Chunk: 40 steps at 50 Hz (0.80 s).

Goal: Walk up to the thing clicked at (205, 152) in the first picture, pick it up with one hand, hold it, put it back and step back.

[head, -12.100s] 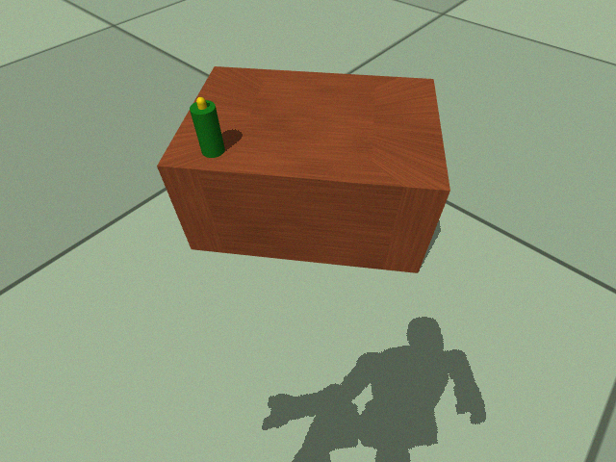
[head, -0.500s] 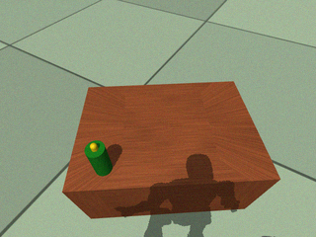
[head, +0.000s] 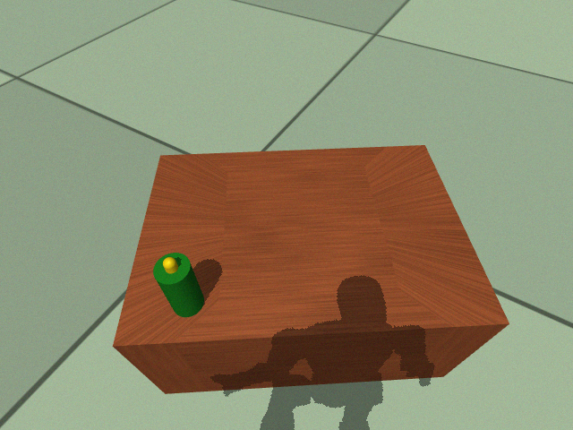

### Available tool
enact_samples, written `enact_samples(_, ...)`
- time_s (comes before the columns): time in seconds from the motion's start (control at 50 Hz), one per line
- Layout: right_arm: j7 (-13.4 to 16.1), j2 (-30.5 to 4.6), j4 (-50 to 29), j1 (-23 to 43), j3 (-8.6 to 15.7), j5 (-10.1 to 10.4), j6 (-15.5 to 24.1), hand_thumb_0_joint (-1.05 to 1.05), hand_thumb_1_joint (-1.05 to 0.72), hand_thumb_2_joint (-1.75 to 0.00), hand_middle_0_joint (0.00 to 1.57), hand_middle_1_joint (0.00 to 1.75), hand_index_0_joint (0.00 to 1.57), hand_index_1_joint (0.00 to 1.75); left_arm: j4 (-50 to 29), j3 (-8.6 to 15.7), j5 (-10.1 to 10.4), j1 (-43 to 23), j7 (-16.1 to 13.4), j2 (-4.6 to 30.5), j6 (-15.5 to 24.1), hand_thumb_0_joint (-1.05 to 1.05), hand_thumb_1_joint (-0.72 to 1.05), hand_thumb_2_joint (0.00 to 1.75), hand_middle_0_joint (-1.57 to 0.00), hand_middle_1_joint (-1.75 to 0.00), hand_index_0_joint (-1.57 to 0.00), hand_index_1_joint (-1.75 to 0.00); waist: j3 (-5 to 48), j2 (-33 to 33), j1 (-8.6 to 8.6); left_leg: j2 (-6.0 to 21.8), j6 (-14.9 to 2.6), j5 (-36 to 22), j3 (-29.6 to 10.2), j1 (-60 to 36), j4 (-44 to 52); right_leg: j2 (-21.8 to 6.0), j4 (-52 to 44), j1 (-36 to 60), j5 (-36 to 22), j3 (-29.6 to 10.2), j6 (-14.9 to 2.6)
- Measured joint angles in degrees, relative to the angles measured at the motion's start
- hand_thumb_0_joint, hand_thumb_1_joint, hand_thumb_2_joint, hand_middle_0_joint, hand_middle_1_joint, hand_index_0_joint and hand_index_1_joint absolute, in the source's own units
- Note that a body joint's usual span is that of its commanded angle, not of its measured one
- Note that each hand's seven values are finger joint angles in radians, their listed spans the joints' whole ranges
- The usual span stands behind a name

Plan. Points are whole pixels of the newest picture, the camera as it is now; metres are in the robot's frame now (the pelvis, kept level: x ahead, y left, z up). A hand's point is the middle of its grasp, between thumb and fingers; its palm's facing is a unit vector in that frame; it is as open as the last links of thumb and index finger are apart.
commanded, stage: stand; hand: left
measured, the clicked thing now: (179, 283) +0.45 +0.24 -0.24
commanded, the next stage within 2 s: go down in 0.28 s
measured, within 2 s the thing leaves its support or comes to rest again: neither
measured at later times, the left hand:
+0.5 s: hand out of the picture +0.11 +0.24 -0.15, palm faces +0.04 -0.94 -0.33, open 8.3 cm
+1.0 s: hand out of the picture +0.15 +0.27 -0.14, palm faces +0.07 -0.93 -0.36, open 16.7 cm
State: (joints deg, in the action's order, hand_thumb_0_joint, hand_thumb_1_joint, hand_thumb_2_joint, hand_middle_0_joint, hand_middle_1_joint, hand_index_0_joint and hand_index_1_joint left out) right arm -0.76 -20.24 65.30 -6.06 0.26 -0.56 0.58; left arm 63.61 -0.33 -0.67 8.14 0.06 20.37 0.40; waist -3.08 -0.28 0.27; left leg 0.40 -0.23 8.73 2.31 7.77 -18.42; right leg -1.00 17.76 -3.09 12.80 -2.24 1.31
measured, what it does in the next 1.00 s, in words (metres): stands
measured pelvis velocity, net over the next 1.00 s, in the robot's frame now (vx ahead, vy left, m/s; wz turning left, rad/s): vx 0.00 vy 0.00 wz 0.03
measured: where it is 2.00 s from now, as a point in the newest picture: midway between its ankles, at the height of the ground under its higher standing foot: outside the picture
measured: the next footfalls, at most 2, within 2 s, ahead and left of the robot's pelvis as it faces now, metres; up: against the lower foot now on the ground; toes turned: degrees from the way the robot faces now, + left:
none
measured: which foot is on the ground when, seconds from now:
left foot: down 0.00-1.00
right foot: down 0.00-1.00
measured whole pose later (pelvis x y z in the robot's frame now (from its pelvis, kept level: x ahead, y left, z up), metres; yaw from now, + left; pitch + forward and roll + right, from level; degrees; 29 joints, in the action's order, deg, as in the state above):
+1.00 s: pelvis +0.00 +0.00 -0.03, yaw +2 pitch +9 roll +0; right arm 2.3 -15.9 37.2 -12.1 6.4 1.4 5.1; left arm 33.9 9.2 -1.4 9.2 3.8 20.8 -14.4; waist 2.2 1.0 0.7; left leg 0.5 -0.2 17.9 0.4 30.5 -39.4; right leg -0.7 38.6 -24.8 22.7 -0.5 1.1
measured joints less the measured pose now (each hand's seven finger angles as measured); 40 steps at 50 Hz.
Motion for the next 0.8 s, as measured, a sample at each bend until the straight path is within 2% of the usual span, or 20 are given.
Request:
enact_samples(0.4, 0.10, 0.11, -0.52, 0.08, -0.17, 0.02, 0.08, 0.01, -0.90, -0.90, 0.20, 0.29, 0.20, 0.30, -0.40, 0.13, -0.01, -0.37, -0.04, 0.07, 0.08, 0.00, 0.91, 0.90, -0.20, -0.29, -0.20, -0.30, 0.22, -0.07, 0.07, 0.02, 0.05, 0.19, -0.13, -0.13, -0.02, 0.02, -0.26, 0.30, 0.08, 0.14, -0.05)
enact_samples(0.46, 1.27, 0.51, -6.66, -0.54, 0.14, 3.17, 2.40, 0.01, -0.86, -0.86, 0.17, 0.26, 0.17, 0.26, -5.72, 0.71, 2.51, -0.89, -0.98, -0.84, 0.22, 0.00, 0.87, 0.86, -0.17, -0.25, -0.18, -0.26, -0.23, 0.37, 0.54, 0.06, 0.01, 1.47, -0.74, 4.17, -4.07, 0.11, 3.75, -3.72, 1.56, 0.70, -0.10)
enact_samples(0.54, 2.40, 1.39, -10.64, 3.39, 2.47, 4.46, 4.94, 0.01, -0.71, -0.71, 0.12, 0.17, 0.12, 0.18, -8.07, 2.36, 2.75, -6.64, -0.91, -1.90, -1.28, 0.00, 0.72, 0.71, -0.11, -0.16, -0.11, -0.18, -1.02, 1.36, 0.62, 0.30, -0.05, 2.90, -1.11, 10.67, -9.59, 0.39, 9.36, -10.12, 3.18, 0.97, -0.05)
enact_samples(0.6, 2.26, 2.23, -14.80, 3.98, 4.55, 3.73, 5.74, 0.01, -0.55, -0.55, 0.09, 0.13, 0.09, 0.13, -9.76, 4.35, 1.01, -9.23, 0.05, -1.96, -3.17, 0.00, 0.58, 0.57, -0.08, -0.11, -0.08, -0.13, 1.14, 1.76, 0.45, 0.39, -0.10, 3.95, -1.41, 15.37, -12.97, 0.50, 12.85, -14.74, 4.42, 1.21, -0.12)
enact_samples(0.66, 1.73, 2.81, -19.87, 1.70, 5.58, 3.18, 5.09, 0.01, -0.36, -0.42, 0.07, 0.09, 0.08, 0.10, -13.61, 5.41, -0.02, -8.35, 1.02, -1.59, -7.10, 0.00, 0.43, 0.44, -0.06, -0.07, -0.06, -0.09, 3.15, 1.74, 0.40, 0.23, -0.09, 4.70, -1.64, 16.95, -14.31, 0.37, 14.39, -16.29, 5.39, 1.44, -0.15)
enact_samples(0.8, 0.97, 3.31, -24.22, -2.84, 5.73, 3.59, 3.21, 0.01, 0.03, -0.21, 0.06, 0.06, 0.06, 0.06, -21.37, 6.47, -0.21, -3.19, 3.41, 0.00, -14.82, 0.00, 0.06, 0.23, -0.06, -0.04, -0.06, -0.06, 5.82, 1.54, 0.45, 0.06, -0.09, 6.41, -1.81, 19.24, -16.67, 0.21, 16.85, -18.50, 7.28, 1.61, -0.19)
